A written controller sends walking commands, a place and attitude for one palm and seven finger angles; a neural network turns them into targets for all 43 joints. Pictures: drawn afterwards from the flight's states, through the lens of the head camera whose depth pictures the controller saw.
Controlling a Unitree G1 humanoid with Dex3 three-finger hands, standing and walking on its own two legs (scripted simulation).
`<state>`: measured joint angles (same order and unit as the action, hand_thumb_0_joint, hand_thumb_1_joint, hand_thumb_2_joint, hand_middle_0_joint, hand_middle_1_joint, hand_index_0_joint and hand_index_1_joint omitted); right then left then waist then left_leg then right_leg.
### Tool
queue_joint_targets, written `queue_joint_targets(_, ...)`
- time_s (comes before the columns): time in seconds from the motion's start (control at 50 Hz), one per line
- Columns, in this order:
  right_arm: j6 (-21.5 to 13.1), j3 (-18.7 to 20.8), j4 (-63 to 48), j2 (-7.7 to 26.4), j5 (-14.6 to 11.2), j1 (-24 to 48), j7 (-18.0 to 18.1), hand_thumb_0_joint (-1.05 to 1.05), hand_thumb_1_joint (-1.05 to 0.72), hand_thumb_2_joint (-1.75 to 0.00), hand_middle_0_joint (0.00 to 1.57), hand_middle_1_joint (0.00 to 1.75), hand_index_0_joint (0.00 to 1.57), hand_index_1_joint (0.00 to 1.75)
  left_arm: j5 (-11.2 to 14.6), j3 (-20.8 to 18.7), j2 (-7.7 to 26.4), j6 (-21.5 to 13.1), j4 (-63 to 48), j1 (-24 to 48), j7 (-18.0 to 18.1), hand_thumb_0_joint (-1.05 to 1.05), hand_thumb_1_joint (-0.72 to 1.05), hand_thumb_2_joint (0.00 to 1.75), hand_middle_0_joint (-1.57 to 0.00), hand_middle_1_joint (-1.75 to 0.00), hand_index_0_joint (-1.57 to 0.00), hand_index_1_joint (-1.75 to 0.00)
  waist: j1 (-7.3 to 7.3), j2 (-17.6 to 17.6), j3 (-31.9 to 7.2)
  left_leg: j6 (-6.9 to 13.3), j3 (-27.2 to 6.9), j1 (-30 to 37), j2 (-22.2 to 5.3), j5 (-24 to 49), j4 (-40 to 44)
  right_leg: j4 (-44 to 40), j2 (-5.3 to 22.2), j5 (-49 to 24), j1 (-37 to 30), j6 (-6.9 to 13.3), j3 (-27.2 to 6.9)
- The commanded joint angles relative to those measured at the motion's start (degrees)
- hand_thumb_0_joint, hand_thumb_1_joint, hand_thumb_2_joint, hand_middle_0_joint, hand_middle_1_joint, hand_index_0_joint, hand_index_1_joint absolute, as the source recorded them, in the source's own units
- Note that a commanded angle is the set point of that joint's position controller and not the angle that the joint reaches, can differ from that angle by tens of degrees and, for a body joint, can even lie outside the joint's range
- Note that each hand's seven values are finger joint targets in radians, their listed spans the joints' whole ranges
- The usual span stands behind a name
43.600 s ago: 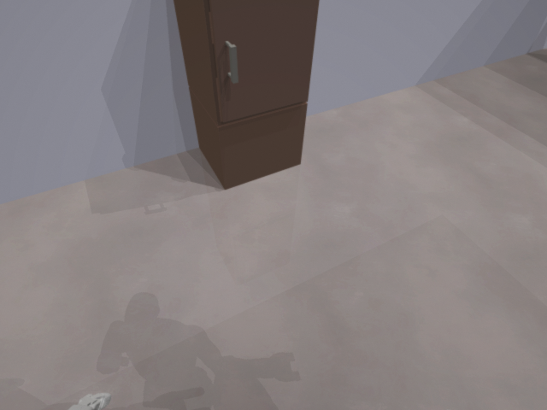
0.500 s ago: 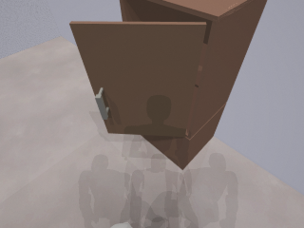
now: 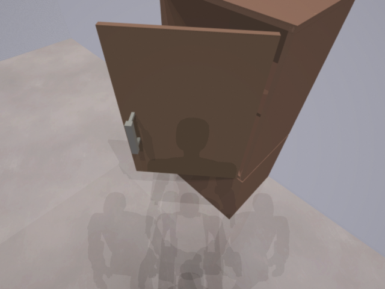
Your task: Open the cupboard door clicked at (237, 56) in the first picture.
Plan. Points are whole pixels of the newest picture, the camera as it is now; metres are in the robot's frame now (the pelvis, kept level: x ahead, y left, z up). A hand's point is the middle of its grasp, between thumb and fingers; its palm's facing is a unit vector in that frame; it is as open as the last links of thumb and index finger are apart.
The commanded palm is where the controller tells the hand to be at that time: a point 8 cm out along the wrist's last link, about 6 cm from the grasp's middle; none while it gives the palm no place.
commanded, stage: come to a stop and stand still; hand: left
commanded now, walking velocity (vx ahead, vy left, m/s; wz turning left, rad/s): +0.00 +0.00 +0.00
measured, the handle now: (134, 133) +0.57 +0.24 -0.08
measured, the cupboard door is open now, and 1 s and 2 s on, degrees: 40 40 40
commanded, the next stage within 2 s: look again from close up in 0.14 s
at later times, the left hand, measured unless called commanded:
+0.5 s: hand out of the picture +0.00 +0.19 -0.18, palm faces +0.01 -0.97 -0.22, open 7.4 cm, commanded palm none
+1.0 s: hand (101, 273) +0.16 +0.20 -0.05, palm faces +0.28 -0.95 -0.13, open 7.5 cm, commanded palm +0.09 +0.25 -0.07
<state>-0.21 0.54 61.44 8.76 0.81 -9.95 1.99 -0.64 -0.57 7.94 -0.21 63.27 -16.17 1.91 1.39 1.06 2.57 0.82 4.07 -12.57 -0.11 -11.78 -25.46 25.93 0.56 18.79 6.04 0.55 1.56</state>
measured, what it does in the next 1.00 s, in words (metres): stands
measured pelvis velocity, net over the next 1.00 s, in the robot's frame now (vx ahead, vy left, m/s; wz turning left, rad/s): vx -0.02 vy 0.01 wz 0.04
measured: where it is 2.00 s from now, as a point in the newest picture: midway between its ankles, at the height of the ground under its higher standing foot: outside the picture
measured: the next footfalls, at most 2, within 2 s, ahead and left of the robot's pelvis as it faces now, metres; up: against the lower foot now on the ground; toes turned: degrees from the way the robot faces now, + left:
none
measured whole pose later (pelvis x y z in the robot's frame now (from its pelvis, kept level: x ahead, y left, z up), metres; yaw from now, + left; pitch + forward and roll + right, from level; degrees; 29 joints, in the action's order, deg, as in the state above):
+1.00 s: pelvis -0.02 +0.01 -0.01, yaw +2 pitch +1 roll +0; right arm -11.9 0.4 48.6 12.5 -1.8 -16.1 3.6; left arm 8.3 -2.9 9.5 -4.5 12.7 -24.0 5.4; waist -0.9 -0.3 -1.5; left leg 1.6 2.7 -20.0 0.9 -13.4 -32.8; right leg 34.2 1.9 21.8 13.0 0.1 3.3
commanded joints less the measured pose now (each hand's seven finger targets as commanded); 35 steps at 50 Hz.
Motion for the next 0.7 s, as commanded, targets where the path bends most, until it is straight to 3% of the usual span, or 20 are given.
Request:
queue_joint_targets(0.0, -0.80, 0.34, -0.27, 5.40, -0.11, -4.71, 0.16, 0.00, -0.90, -0.90, 0.20, 0.30, 0.20, 0.30, -0.17, -0.52, 4.90, -0.68, -1.08, -3.98, 0.21, 0.00, 0.90, 0.90, -0.20, -0.30, -0.20, -0.30, -0.69, -0.40, -1.11, 0.73, -6.74, 5.60, -6.71, 14.87, 4.27, -4.77, 5.72, -13.31, 4.36, 0.63, -4.29)
queue_joint_targets(0.2, -0.80, -0.18, 1.56, 5.08, -0.11, -6.47, -0.03, 0.00, -0.90, -0.90, 0.20, 0.30, 0.20, 0.30, -0.01, -0.36, 5.44, -0.62, -0.41, -4.13, 0.23, 0.00, 0.90, 0.90, -0.20, -0.30, -0.20, -0.30, -0.61, -0.64, 0.58, 0.40, -6.79, 4.51, -6.17, 10.49, 6.63, -6.70, 5.95, -10.43, 3.85, 0.70, -4.19)
queue_joint_targets(0.22, -1.86, 0.06, -2.09, 7.85, -0.53, -3.07, -0.78, 0.00, -0.90, -0.90, 0.20, 0.30, 0.20, 0.30, -1.30, 0.32, 6.51, -2.58, 0.15, -7.30, 2.59, 0.00, 0.90, 0.90, -0.20, -0.30, -0.20, -0.30, -0.04, -1.60, 2.04, -0.16, -5.48, 2.37, -6.31, 19.68, -6.29, -6.79, 7.15, -27.11, 6.89, 0.20, -6.90)
queue_joint_targets(0.24, -1.32, 0.05, -3.17, 5.71, -0.12, -6.88, -1.20, 0.00, -0.90, -0.90, 0.20, 0.30, 0.20, 0.30, -0.47, -0.14, 8.73, -2.61, -3.08, -3.91, 2.22, 0.00, 0.90, 0.90, -0.20, -0.30, -0.20, -0.30, -2.94, -2.83, -0.62, 0.20, -5.94, 1.45, -5.38, 3.83, -3.94, -6.05, 8.51, -14.34, 6.54, 2.20, -7.25)
queue_joint_targets(0.26, -1.11, 0.23, -2.59, 5.64, 0.10, -7.21, -1.15, 0.00, -0.90, -0.90, 0.20, 0.30, 0.20, 0.30, -0.34, 0.02, 8.02, -2.35, -3.82, -1.55, 1.64, 0.00, 0.90, 0.90, -0.20, -0.30, -0.20, -0.30, -3.02, -6.34, 1.09, 0.48, -6.19, 0.20, -5.03, 1.16, -2.00, -5.12, 7.08, -5.55, 8.32, 3.07, -6.52)
queue_joint_targets(0.28, -1.50, -0.08, -2.33, 5.27, 0.49, -8.55, -1.32, 0.00, -0.90, -0.90, 0.20, 0.30, 0.20, 0.30, -0.49, 0.02, 7.78, -2.70, -3.86, -1.93, 1.49, 0.00, 0.90, 0.90, -0.20, -0.30, -0.20, -0.30, -2.56, -7.51, -0.62, 0.67, -6.75, -0.28, -5.25, 6.81, -2.35, -3.63, 5.91, -9.06, 6.62, 3.18, -5.28)
queue_joint_targets(0.34, -1.71, -0.08, -3.47, 6.00, 0.17, -9.11, -0.97, 0.00, -0.90, -0.90, 0.20, 0.30, 0.20, 0.30, -0.05, 0.25, 6.80, -2.30, -3.70, -3.43, 1.23, 0.00, 0.90, 0.90, -0.20, -0.30, -0.20, -0.30, -2.20, -2.25, -4.20, 1.73, -7.09, 0.82, -5.58, 8.20, -1.87, -1.15, 4.48, -8.51, 4.71, 2.72, -4.37)
queue_joint_targets(0.4, -1.76, -0.22, -3.53, 6.31, 0.13, -9.01, -0.84, 0.00, -0.90, -0.90, 0.20, 0.30, 0.20, 0.30, -0.09, 0.44, 6.44, -1.86, -3.94, -2.93, 1.05, 0.00, 0.90, 0.90, -0.20, -0.30, -0.20, -0.30, -1.97, 0.73, -1.05, 1.99, -7.16, -0.69, -5.47, 7.33, -0.76, -0.85, 3.96, -7.31, 5.87, 2.37, -4.39)
queue_joint_targets(0.48, -1.57, -0.19, -2.91, 6.02, 0.05, -8.27, -0.90, 0.00, -0.90, -0.90, 0.20, 0.30, 0.20, 0.30, -0.16, 0.50, 6.80, -1.35, -4.09, -3.18, 0.82, 0.00, 0.90, 0.90, -0.20, -0.30, -0.20, -0.30, -1.38, 0.27, 3.14, 2.11, -7.10, -2.48, -5.11, 2.22, 1.78, -2.07, 3.91, -2.47, 8.12, 2.09, -4.51)
queue_joint_targets(0.68, -1.92, 0.03, -1.63, 7.19, -0.09, -6.96, -0.63, 0.00, -0.90, -0.90, 0.20, 0.30, 0.20, 0.30, -0.15, 0.19, 8.66, -1.22, -4.07, -3.28, 0.57, 0.00, 0.90, 0.90, -0.20, -0.30, -0.20, -0.30, -0.97, -0.90, 0.30, 2.25, -6.57, 0.88, -5.72, 5.71, 2.39, -2.59, 4.37, -6.77, 6.90, 1.71, -5.06)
